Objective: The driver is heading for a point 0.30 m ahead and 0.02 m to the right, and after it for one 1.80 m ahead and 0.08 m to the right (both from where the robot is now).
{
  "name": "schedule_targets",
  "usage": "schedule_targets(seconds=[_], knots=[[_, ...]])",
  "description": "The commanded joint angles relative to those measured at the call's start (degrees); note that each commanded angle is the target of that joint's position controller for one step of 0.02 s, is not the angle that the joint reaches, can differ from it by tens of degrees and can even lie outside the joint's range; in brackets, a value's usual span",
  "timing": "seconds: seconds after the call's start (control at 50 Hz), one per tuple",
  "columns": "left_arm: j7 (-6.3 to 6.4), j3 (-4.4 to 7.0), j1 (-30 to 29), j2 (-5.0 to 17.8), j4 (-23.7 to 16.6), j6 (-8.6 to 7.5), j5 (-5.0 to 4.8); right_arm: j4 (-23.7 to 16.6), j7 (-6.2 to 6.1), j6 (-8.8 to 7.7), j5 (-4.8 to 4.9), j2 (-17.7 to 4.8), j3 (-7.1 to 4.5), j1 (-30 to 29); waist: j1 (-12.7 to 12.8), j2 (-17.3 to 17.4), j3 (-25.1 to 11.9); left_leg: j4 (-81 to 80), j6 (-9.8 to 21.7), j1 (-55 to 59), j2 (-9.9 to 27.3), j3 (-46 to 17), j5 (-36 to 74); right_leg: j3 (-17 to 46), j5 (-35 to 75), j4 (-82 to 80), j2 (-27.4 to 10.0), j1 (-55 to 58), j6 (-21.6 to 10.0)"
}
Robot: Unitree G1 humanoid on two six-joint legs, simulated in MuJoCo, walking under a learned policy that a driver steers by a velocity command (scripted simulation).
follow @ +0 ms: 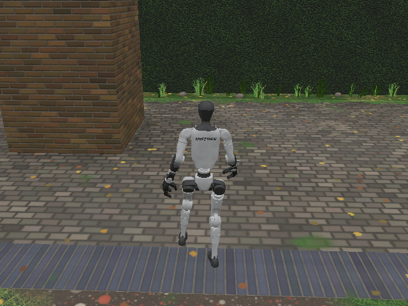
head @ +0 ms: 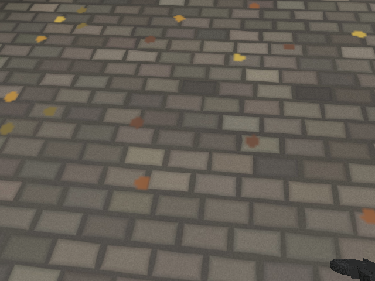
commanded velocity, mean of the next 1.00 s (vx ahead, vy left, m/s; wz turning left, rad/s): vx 0.50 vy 0.00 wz -0.16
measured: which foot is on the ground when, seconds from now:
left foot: up 0.00-0.12, down 0.14-0.64, up 0.66-1.00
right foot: down 0.00-0.14, up 0.16-0.62, down 0.64-1.00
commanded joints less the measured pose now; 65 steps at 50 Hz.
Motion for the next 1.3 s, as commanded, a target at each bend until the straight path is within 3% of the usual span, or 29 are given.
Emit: schedule_targets(seconds=[0.02,0.1,0.14,0.16,0.18,0.2,0.24,0.32,0.44,0.56,0.6,0.64,0.66,0.68,0.7,0.72,0.78,0.86,1.02,1.08,1.12,1.16,1.18,1.2,1.22,1.24,1.26,1.28,1.3], knots=[[0.87,2.72,1.74,10.10,-2.58,0.02,-0.45,-5.38,0.59,-1.46,0.69,-3.78,-0.97,-7.19,0.07,-6.61,-1.33,-5.50,-0.08,7.18,-3.81,2.26,4.79,11.28,11.51,-2.93,-12.45,-3.76,-6.83],[1.28,3.18,0.96,10.33,-2.73,0.96,-0.36,-5.02,0.83,-2.27,1.11,-6.28,-2.15,-5.31,-2.44,-8.72,-1.61,-10.04,2.46,12.41,-3.89,1.03,-1.82,16.85,13.00,2.89,-14.27,0.88,-5.25],[0.84,2.32,-1.18,7.68,-4.05,0.96,0.17,-2.80,0.05,-2.65,0.28,-9.25,-3.67,5.83,-8.39,-7.21,-9.34,-11.68,6.76,31.21,0.35,-0.43,-1.53,13.66,16.99,15.98,-10.01,-3.63,-2.46],[0.78,1.16,-0.17,4.32,-5.41,0.76,1.56,-1.96,-0.52,-2.29,-0.09,-12.75,-4.53,15.10,-11.22,0.73,-18.32,-10.13,10.25,46.67,10.68,-11.31,-4.23,7.75,2.77,32.21,-5.25,-11.94,-0.35],[0.66,0.32,8.05,2.26,-6.80,0.28,-0.51,0.19,0.08,-1.39,-0.12,-14.92,-5.06,17.05,-6.73,19.71,-22.13,-15.38,18.79,58.71,21.66,-36.49,-16.83,2.46,-22.77,47.10,-0.24,-31.10,2.16],[0.88,1.44,6.49,8.41,-4.91,0.42,-1.16,-1.02,0.26,-1.14,0.77,-8.84,-3.86,14.50,-7.80,10.58,-15.60,-17.48,17.11,53.46,20.72,-36.20,-26.41,3.38,-19.74,53.31,-5.61,-36.55,2.92],[0.78,2.24,-2.36,9.75,-6.07,0.91,-0.25,-1.07,0.17,-0.75,0.39,-5.55,-2.72,9.90,-8.02,0.96,-4.57,-19.85,13.81,39.80,15.30,-19.66,-15.71,0.34,-10.21,53.18,-8.91,-35.63,4.11],[-0.25,1.96,-4.54,5.59,-7.95,1.65,-0.33,1.11,0.23,-1.29,0.12,-4.55,-2.55,7.73,-5.51,4.22,-0.90,-25.08,13.89,29.89,11.19,-5.86,-3.70,-2.07,-4.88,47.75,-12.58,-32.28,5.03],[-1.59,0.96,-11.72,3.77,-10.83,1.11,0.18,3.96,0.04,-1.13,0.44,-8.19,-3.58,8.43,-6.87,1.13,0.00,-27.29,14.20,30.59,10.41,5.78,6.15,-4.05,9.45,31.50,-13.06,-32.70,5.55],[-2.88,0.25,-22.19,3.79,-14.55,-0.39,0.58,8.99,0.56,0.54,2.82,-11.21,-3.80,15.41,-8.62,0.99,2.81,-25.44,13.90,35.82,12.60,5.58,10.12,-8.06,8.30,15.93,-10.00,-28.00,2.56],[-2.92,1.20,-19.57,6.11,-14.17,-0.77,0.71,9.87,0.36,1.28,3.01,-12.61,-3.97,15.36,-5.74,2.53,0.53,-20.16,12.60,37.99,13.01,4.97,20.14,-9.16,4.83,12.49,-7.94,-21.45,1.19],[-1.93,3.86,-4.41,11.19,-9.73,-0.75,1.22,10.14,0.04,1.42,2.61,-10.99,-2.93,14.88,2.54,2.18,-9.55,-2.03,8.96,29.50,8.23,8.39,24.83,-9.55,9.85,10.72,-7.36,3.95,-1.64],[-0.82,5.14,4.66,16.55,-8.52,-0.28,2.48,8.05,0.15,0.90,0.84,-5.80,-1.09,16.16,4.61,-6.58,-19.30,18.44,5.55,12.55,3.00,10.72,2.59,7.26,10.63,12.52,-21.96,24.29,-6.51],[-0.79,4.73,4.44,17.22,-8.79,-0.09,2.58,8.37,0.38,0.06,1.41,-2.21,0.16,21.75,1.50,-16.79,-27.62,32.64,3.83,0.41,-3.96,3.52,-34.19,29.16,3.27,5.03,-31.78,31.22,-12.73],[-0.96,3.38,2.54,11.78,-8.82,-0.26,2.18,8.80,0.49,-0.07,3.11,-8.84,-1.79,17.39,3.24,-10.08,-21.09,37.51,4.00,-4.59,-1.20,-0.97,-32.68,25.12,-1.28,2.65,-29.44,25.53,-10.59],[-1.05,2.66,-0.80,9.93,-8.25,-0.54,1.47,7.29,0.52,-0.09,3.61,-9.35,-2.14,13.78,1.67,-9.88,-12.10,36.61,4.40,-7.38,1.22,0.95,-27.81,15.99,-0.27,0.95,-27.28,17.91,-8.51],[-1.61,1.65,-9.03,5.34,-7.59,-1.98,1.96,8.36,-0.10,1.71,2.38,-6.71,-2.39,14.47,-4.07,-9.19,-4.56,31.60,3.65,0.38,5.58,1.34,-16.47,2.94,5.46,-5.97,-21.76,1.54,-6.18],[-1.13,2.35,-10.49,5.67,-5.11,-3.72,2.49,7.60,-0.40,3.79,2.29,-3.85,-2.19,12.93,-5.83,-6.42,-0.75,27.69,2.38,-1.07,5.87,0.34,-9.61,-5.90,12.57,-10.73,-21.60,-2.47,-6.70],[0.39,3.78,-5.84,9.64,-1.05,-2.40,1.45,2.45,2.20,3.30,1.68,-2.15,-0.98,-0.43,-1.53,-3.47,4.05,5.21,4.20,-3.08,4.38,5.58,2.92,-17.12,15.84,-11.43,-22.30,4.85,-4.94],[0.46,4.33,-4.49,10.83,0.25,-1.08,0.45,0.13,3.11,3.41,1.70,-2.99,-1.15,-3.23,-1.35,-3.86,4.46,1.91,6.39,-3.95,3.21,7.92,-2.34,-18.89,21.94,-7.67,-23.74,11.02,-3.75],[0.73,4.76,-5.36,12.48,0.20,-0.22,0.06,-0.57,3.39,3.67,1.70,-4.53,-1.99,-1.36,-3.46,-5.56,1.50,1.57,8.51,1.65,-0.18,11.34,-7.89,-20.54,39.98,-0.67,-23.63,13.10,-2.43],[1.00,4.78,-7.08,13.18,-0.27,0.75,-0.51,1.79,2.93,3.99,2.05,-8.32,-4.38,10.48,-10.68,-5.66,-5.61,-1.23,11.71,18.40,-5.48,14.10,-8.91,-22.82,51.39,17.16,-21.20,9.82,-0.07],[1.23,4.09,-6.42,11.78,-0.82,0.51,0.15,4.33,1.88,4.47,2.17,-12.64,-6.56,20.11,-14.94,-2.14,-10.74,-3.47,14.25,35.40,-4.53,8.39,-7.05,-22.95,39.75,32.91,-18.78,-1.48,2.62],[0.51,1.37,-1.05,2.86,-3.93,-0.77,2.77,4.39,1.09,4.38,2.76,-19.74,-7.80,19.67,-8.27,14.51,-13.96,-7.56,24.67,54.47,10.81,-22.76,-13.97,-20.17,-13.89,54.48,-7.69,-28.53,7.04],[-0.17,1.13,-5.19,5.36,-4.68,-3.18,0.95,1.90,1.51,3.24,2.06,-16.46,-6.46,20.49,-11.00,8.22,-23.35,-18.08,29.08,59.24,16.68,-42.69,-24.31,-4.90,-22.80,62.52,-3.84,-35.95,6.59],[-0.70,2.09,-11.81,9.07,-6.48,-4.57,-1.46,2.29,1.77,2.26,1.48,-12.60,-5.35,18.75,-12.48,4.10,-15.61,-20.36,25.40,54.97,15.65,-35.53,-21.29,-2.96,-17.50,62.02,-6.99,-41.20,4.89],[-0.53,1.78,-13.01,8.42,-6.92,-5.36,-1.21,2.14,1.73,1.70,1.64,-11.00,-4.87,15.86,-10.31,1.06,-10.43,-19.89,23.28,47.32,13.33,-28.41,-16.74,-3.15,-12.43,57.32,-9.58,-40.27,3.74],[-0.08,2.02,-12.79,8.53,-6.06,-5.50,0.43,1.51,1.59,1.60,1.71,-8.77,-4.19,11.72,-7.72,-1.24,-6.76,-19.85,21.54,39.21,10.94,-22.25,-9.88,-3.21,-9.28,52.02,-11.58,-36.60,3.92],[0.01,2.48,-11.62,9.16,-5.58,-5.02,1.33,0.46,1.27,1.49,1.00,-7.21,-3.59,9.20,-5.62,-0.04,-5.78,-20.69,20.87,33.61,9.21,-18.35,-3.96,-2.71,-6.91,48.76,-12.85,-32.01,4.20]])
Velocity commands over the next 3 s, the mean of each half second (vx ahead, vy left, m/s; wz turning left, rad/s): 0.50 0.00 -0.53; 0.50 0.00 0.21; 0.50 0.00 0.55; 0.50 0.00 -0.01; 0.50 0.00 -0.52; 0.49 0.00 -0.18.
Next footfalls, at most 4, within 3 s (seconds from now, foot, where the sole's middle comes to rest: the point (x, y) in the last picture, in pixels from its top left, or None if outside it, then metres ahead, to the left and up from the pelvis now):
0.14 left None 0.26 0.13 -0.78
0.64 right None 0.47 -0.20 -0.78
1.18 left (222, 197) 0.79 0.00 -0.78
1.66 right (259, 139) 1.10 -0.16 -0.78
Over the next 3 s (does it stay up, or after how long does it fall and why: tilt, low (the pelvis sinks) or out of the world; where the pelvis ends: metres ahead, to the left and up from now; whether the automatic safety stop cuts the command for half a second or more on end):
stays up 1.59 -0.13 0.00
